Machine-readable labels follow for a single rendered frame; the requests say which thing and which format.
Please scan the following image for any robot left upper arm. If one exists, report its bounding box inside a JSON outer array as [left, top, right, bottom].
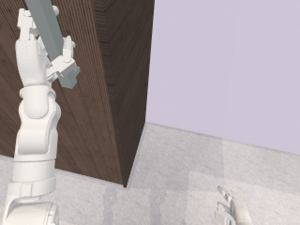
[[5, 202, 60, 225]]

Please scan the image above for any right robot hand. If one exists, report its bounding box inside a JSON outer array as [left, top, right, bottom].
[[215, 186, 252, 225]]

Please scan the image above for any handle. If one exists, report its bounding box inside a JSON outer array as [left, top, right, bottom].
[[24, 0, 81, 89]]

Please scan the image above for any wardrobe door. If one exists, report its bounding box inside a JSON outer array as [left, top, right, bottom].
[[0, 0, 123, 185]]

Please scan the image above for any left robot forearm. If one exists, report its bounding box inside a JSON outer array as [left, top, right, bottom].
[[1, 84, 61, 225]]

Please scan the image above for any left robot hand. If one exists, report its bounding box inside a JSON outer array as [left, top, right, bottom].
[[15, 6, 77, 88]]

